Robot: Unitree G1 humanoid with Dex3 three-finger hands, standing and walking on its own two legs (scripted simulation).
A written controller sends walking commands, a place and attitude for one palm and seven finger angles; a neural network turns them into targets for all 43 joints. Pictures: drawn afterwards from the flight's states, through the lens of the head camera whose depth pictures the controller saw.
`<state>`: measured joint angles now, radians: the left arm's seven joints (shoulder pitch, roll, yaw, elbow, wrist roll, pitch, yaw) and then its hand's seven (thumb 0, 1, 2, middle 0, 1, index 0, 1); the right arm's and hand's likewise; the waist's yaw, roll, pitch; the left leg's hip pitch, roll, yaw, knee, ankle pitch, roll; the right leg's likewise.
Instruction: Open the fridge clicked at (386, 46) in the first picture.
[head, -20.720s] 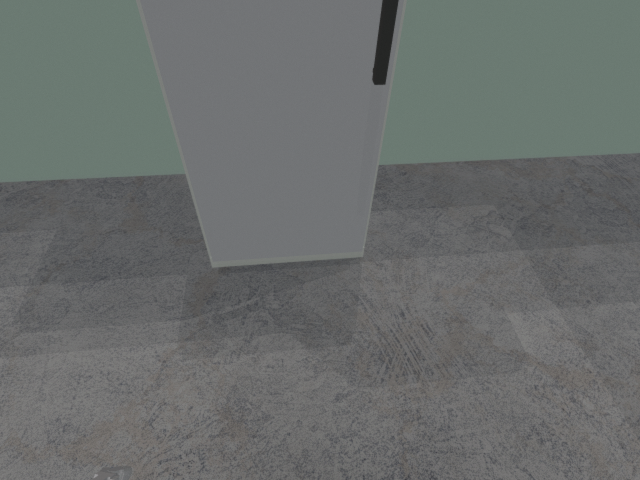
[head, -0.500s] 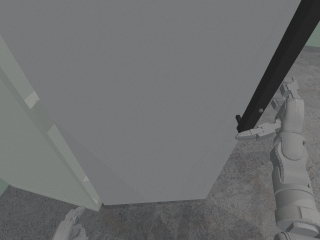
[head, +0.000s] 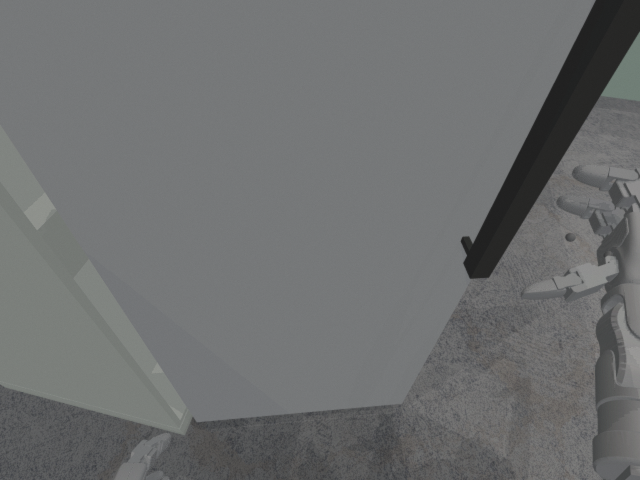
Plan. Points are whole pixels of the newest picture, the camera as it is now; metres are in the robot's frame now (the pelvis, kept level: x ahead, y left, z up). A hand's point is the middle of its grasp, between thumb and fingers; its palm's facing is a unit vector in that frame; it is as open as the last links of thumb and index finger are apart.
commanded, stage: slip the hand off the handle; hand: right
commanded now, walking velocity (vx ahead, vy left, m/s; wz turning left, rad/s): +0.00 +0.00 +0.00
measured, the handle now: (527, 148) +0.42 -0.19 +0.24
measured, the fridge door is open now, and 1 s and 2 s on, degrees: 72 72 72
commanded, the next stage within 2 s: draw the hand back to the body in 0.62 s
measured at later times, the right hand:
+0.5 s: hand (609, 303) +0.28 -0.27 +0.15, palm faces +0.27 +0.95 -0.16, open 14.7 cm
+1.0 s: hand (638, 335) +0.24 -0.27 +0.16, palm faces +0.03 +1.00 -0.05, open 14.7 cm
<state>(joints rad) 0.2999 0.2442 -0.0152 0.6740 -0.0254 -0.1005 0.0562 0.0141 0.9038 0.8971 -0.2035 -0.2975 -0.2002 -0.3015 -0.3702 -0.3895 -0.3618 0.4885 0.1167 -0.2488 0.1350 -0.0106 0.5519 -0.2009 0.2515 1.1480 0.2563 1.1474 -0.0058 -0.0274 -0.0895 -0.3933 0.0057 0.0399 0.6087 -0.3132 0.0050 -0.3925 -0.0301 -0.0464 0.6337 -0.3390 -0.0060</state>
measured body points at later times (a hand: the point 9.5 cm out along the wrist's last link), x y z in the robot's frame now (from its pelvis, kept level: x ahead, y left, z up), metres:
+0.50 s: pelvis -0.01 +0.00 +0.00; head -0.01 +0.01 +0.45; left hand +0.17 +0.23 -0.08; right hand +0.26 -0.32 +0.16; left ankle +0.00 +0.12 -0.73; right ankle -0.01 -0.11 -0.73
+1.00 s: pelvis -0.01 +0.00 +0.01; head -0.04 +0.02 +0.45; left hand +0.19 +0.23 -0.06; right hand +0.23 -0.32 +0.17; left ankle +0.00 +0.12 -0.73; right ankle -0.01 -0.11 -0.73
